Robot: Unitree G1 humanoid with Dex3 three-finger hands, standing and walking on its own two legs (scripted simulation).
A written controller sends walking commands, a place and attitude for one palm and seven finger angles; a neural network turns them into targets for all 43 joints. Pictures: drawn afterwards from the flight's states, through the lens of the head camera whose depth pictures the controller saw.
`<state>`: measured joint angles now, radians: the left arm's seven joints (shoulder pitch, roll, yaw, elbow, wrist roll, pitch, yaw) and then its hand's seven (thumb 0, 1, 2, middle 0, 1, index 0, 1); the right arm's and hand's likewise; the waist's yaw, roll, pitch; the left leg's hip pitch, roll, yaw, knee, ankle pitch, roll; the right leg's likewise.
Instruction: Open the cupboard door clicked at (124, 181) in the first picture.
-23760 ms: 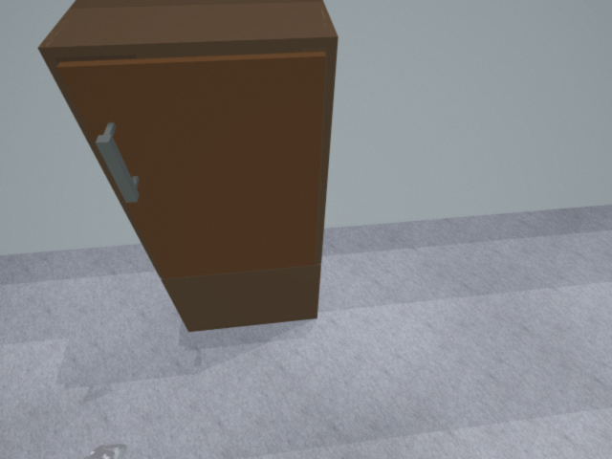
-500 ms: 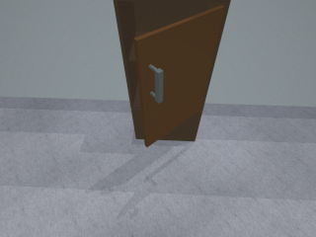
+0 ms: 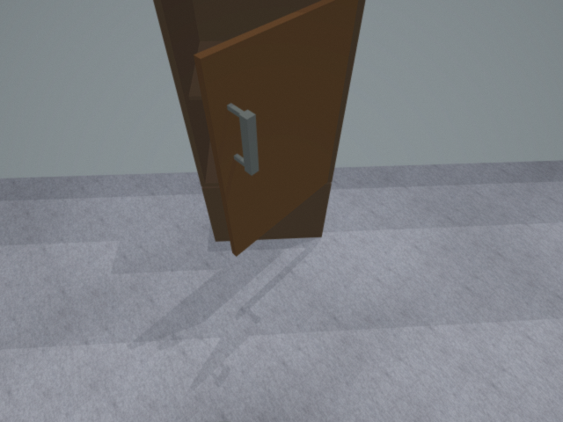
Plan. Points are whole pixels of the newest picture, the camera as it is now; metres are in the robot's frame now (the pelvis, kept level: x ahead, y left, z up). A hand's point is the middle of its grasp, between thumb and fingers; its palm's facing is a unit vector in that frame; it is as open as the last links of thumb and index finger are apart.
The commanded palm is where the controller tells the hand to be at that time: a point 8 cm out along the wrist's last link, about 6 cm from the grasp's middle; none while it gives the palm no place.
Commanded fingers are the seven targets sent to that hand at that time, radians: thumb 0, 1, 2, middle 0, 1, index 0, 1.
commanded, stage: walk to a spot facing it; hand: left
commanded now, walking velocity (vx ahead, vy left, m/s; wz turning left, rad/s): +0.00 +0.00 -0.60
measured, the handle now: (242, 140) +0.59 +0.12 +0.04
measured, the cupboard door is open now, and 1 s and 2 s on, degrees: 43 43 43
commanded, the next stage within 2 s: none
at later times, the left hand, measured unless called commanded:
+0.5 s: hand out of the picture +0.10 +0.17 -0.16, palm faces -0.21 -0.95 -0.25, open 7.4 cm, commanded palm none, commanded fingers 0.00 0.90 0.90 -0.20 -0.30 -0.20 -0.30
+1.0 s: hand (230, 395) +0.18 +0.10 -0.16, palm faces -0.54 -0.79 -0.27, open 7.4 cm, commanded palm none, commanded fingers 0.00 0.90 0.90 -0.20 -0.30 -0.20 -0.30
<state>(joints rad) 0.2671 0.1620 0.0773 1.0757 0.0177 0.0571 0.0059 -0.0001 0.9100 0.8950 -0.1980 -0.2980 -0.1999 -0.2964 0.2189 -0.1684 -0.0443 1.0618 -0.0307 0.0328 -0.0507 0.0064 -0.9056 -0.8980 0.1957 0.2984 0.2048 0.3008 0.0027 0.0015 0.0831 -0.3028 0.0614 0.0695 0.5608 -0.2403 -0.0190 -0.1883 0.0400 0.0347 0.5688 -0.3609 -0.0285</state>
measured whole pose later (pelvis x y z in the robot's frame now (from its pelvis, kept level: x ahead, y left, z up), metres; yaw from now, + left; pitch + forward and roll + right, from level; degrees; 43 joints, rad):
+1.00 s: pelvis -0.01 -0.02 +0.00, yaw -34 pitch +0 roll +0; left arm 0.15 0.23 0.07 0.89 0.03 0.05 0.00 0.00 0.91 0.90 -0.20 -0.30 -0.20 -0.30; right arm 0.19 -0.26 -0.06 0.92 -0.02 0.07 -0.02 0.01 -0.90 -0.90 0.20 0.30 0.20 0.30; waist -0.02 0.01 0.14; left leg -0.46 0.07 0.04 1.04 -0.47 -0.06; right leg -0.34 0.02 0.03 0.59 -0.26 -0.02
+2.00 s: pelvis +0.11 -0.19 +0.01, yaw -69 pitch +1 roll -1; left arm 0.21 0.23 0.09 1.00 0.04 0.01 -0.05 0.01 0.91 0.90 -0.19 -0.30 -0.20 -0.30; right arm 0.26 -0.16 -0.02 0.94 -0.04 -0.08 -0.01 0.00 -0.90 -0.90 0.20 0.30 0.21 0.30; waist 0.01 -0.04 0.07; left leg -0.24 0.09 0.16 0.48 -0.26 0.00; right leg -0.52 -0.05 -0.04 1.18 -0.31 -0.01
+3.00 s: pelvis +0.20 -0.65 +0.01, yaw -80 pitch +0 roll +1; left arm 0.19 0.19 0.06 1.03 0.03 -0.01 -0.02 0.01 0.94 0.90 -0.19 -0.30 -0.20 -0.30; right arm 0.33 -0.18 -0.04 1.08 -0.03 -0.04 -0.01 0.00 -0.93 -0.90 0.20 0.30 0.21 0.30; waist -0.02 0.00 0.06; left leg -0.12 0.07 0.19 0.41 -0.28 -0.01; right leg -0.49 -0.11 -0.08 0.71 -0.18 0.01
